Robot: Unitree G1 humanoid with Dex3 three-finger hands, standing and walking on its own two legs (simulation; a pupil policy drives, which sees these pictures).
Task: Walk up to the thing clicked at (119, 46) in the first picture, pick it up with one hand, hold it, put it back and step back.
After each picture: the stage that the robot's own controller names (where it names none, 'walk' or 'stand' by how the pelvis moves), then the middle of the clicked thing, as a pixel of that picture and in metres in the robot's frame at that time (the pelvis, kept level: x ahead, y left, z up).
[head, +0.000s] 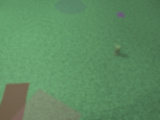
stand; (116, 50) +1.23 -0.42 -0.72
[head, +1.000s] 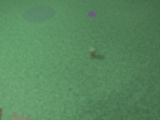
walk; (91, 53) +1.16 -0.02 -0.69
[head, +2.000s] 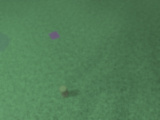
walk; (63, 91) +0.69 +0.21 -0.72
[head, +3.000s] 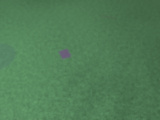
walk; out of the picture +0.41 +0.10 -0.71
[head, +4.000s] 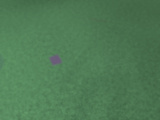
stand; out of the picture +0.35 +0.12 -0.72
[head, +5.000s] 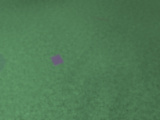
stand; out of the picture +0.32 +0.12 -0.72
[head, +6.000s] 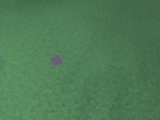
stand; out of the picture +0.33 +0.12 -0.73
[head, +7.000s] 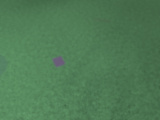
stand; out of the picture +0.32 +0.12 -0.73
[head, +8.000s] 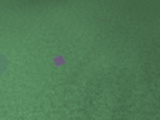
stand; out of the picture +0.32 +0.12 -0.73
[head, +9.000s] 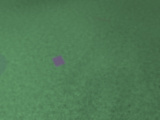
go down; out of the picture +0.32 +0.12 -0.73
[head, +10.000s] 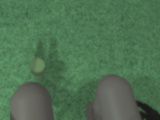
go down; (37, 68) +0.42 +0.13 -0.31
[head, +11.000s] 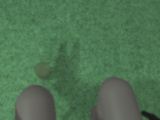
approach; (42, 71) +0.41 +0.13 -0.31
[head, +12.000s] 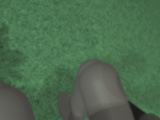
close in; out of the picture +0.41 +0.17 -0.23
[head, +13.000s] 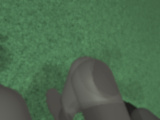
close; out of the picture +0.42 +0.18 -0.23
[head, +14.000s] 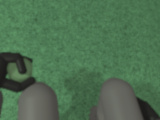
lift; (20, 74) +0.34 +0.21 -0.10
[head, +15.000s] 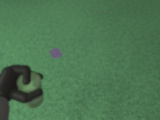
hold; (31, 90) +0.32 +0.17 +0.04
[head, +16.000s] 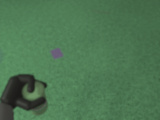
hold; (36, 99) +0.31 +0.17 -0.01
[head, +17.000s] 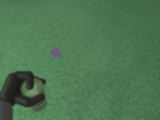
hold; (35, 95) +0.31 +0.17 +0.00
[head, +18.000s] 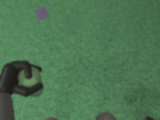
crouch; (32, 83) +0.36 +0.16 -0.07
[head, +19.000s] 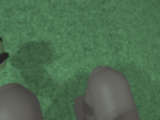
lower; out of the picture +0.43 +0.20 -0.18
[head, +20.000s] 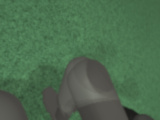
lower; out of the picture +0.44 +0.23 -0.24
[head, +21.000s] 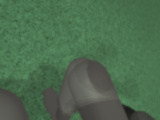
lower; out of the picture +0.44 +0.23 -0.24
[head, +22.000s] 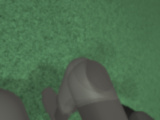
lower; out of the picture +0.44 +0.23 -0.24
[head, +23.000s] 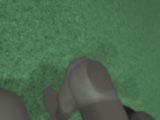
lower; out of the picture +0.44 +0.21 -0.24
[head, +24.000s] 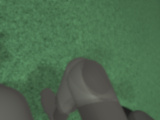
open; out of the picture +0.43 +0.18 -0.25
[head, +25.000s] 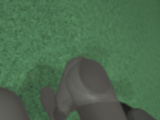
withdraw; out of the picture +0.42 +0.20 -0.24
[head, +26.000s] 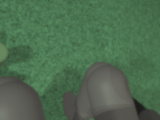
rise; out of the picture +0.41 +0.18 -0.24
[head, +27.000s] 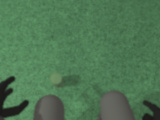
walk; (56, 80) +0.41 +0.12 -0.43
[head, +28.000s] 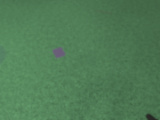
stand; out of the picture +0.35 +0.10 -0.66
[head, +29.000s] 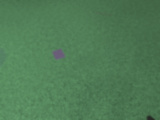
stand; out of the picture +0.35 +0.11 -0.66
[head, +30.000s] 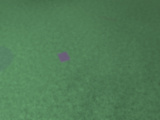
stand; out of the picture +0.36 +0.10 -0.70
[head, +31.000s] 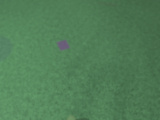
walk; out of the picture +0.39 +0.09 -0.71
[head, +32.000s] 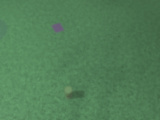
walk; (68, 92) +0.59 +0.06 -0.71
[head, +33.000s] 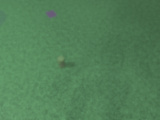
walk; (61, 62) +0.92 +0.20 -0.69
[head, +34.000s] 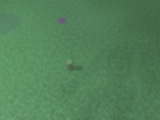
stand; (69, 65) +0.98 +0.12 -0.72
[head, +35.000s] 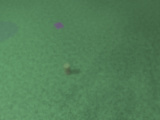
stand; (66, 69) +0.99 +0.15 -0.73
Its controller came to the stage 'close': yes
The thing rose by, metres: 0.70
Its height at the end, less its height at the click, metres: +0.00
